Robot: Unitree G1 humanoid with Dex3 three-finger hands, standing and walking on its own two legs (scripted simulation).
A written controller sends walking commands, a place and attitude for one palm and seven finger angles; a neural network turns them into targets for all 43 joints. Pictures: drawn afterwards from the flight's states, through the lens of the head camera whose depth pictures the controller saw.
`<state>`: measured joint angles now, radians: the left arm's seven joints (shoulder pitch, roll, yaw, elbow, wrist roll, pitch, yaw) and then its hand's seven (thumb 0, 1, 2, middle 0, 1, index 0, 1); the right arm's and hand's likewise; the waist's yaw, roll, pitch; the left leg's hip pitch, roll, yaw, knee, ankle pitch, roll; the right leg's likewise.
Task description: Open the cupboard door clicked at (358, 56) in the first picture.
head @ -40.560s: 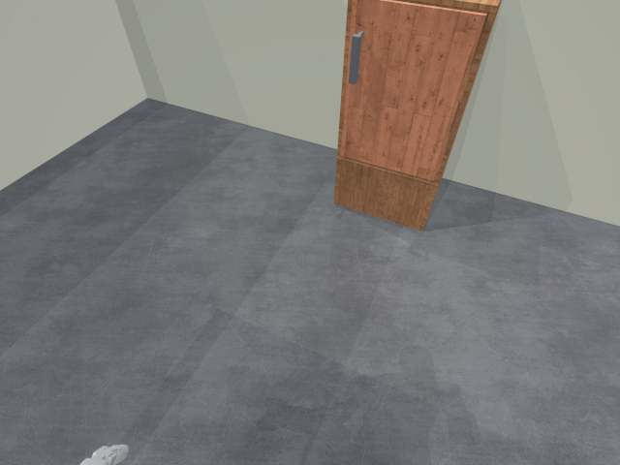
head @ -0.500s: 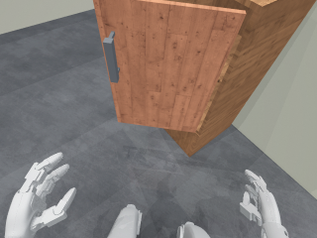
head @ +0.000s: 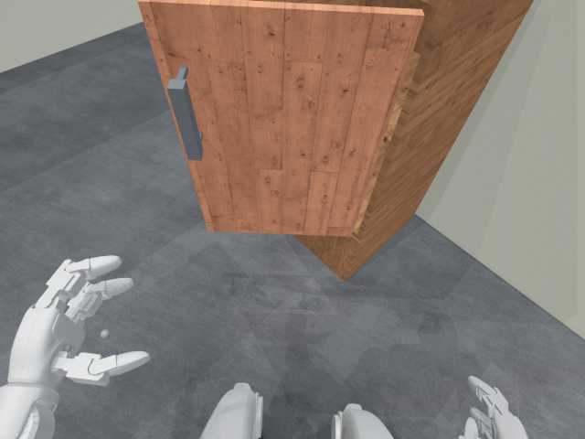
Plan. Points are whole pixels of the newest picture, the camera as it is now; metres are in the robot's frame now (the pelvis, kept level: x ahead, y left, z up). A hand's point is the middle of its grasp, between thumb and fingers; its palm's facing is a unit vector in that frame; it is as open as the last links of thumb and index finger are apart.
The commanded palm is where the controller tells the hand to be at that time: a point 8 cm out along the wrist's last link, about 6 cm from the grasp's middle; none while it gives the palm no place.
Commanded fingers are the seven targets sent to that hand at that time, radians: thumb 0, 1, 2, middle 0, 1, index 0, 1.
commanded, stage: raise the hand with hooked fingers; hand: left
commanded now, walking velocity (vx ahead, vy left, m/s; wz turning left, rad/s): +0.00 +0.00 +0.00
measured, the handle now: (189, 115) +0.60 +0.22 +0.05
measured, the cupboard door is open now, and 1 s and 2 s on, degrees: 45 45 45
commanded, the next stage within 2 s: move the hooked fingers beside the handle in 1.08 s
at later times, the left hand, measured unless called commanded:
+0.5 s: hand (61, 293) +0.27 +0.30 +0.06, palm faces +0.05 -1.00 -0.06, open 13.9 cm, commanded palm +0.25 +0.35 +0.07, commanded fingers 0.00 -0.50 0.30 -0.30 -1.20 -0.30 -1.20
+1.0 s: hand (87, 275) +0.30 +0.27 +0.06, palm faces +0.03 -1.00 -0.05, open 14.0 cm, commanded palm +0.27 +0.32 +0.07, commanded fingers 0.00 -0.50 0.30 -0.30 -1.20 -0.30 -1.20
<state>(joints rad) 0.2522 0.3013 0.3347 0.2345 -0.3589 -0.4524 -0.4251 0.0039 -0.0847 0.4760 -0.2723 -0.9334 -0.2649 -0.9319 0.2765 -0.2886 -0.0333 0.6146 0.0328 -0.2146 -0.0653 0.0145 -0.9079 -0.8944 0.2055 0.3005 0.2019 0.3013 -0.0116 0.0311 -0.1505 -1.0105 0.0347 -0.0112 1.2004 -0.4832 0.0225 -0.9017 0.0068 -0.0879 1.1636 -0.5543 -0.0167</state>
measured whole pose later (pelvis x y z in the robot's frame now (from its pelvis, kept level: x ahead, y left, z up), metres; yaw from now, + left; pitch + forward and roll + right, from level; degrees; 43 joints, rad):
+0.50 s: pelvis +0.00 +0.03 +0.01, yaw +0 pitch +15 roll -5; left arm 0.07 0.38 0.38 0.30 -0.33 -0.36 -0.43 -0.01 -0.49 0.30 -0.30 -1.19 -0.30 -1.19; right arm 0.26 -0.26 0.05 0.53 0.02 -0.19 -0.06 0.01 -0.90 -0.89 0.21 0.30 0.21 0.30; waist 0.00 0.01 -0.12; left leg -0.95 0.01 0.00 1.14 -0.46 0.06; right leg -0.82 -0.01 -0.08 1.07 -0.51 0.01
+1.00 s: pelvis +0.01 +0.00 +0.01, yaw +0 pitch +16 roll -3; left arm 0.02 0.40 0.42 0.39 -0.35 -0.36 -0.47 -0.01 -0.49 0.30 -0.30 -1.20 -0.30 -1.20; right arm 0.28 -0.28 0.02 0.55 0.03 -0.16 -0.06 0.01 -0.91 -0.89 0.21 0.30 0.20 0.30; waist -0.02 0.02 -0.14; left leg -0.95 0.03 -0.01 1.13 -0.47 0.03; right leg -0.84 0.01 -0.08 1.08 -0.53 -0.01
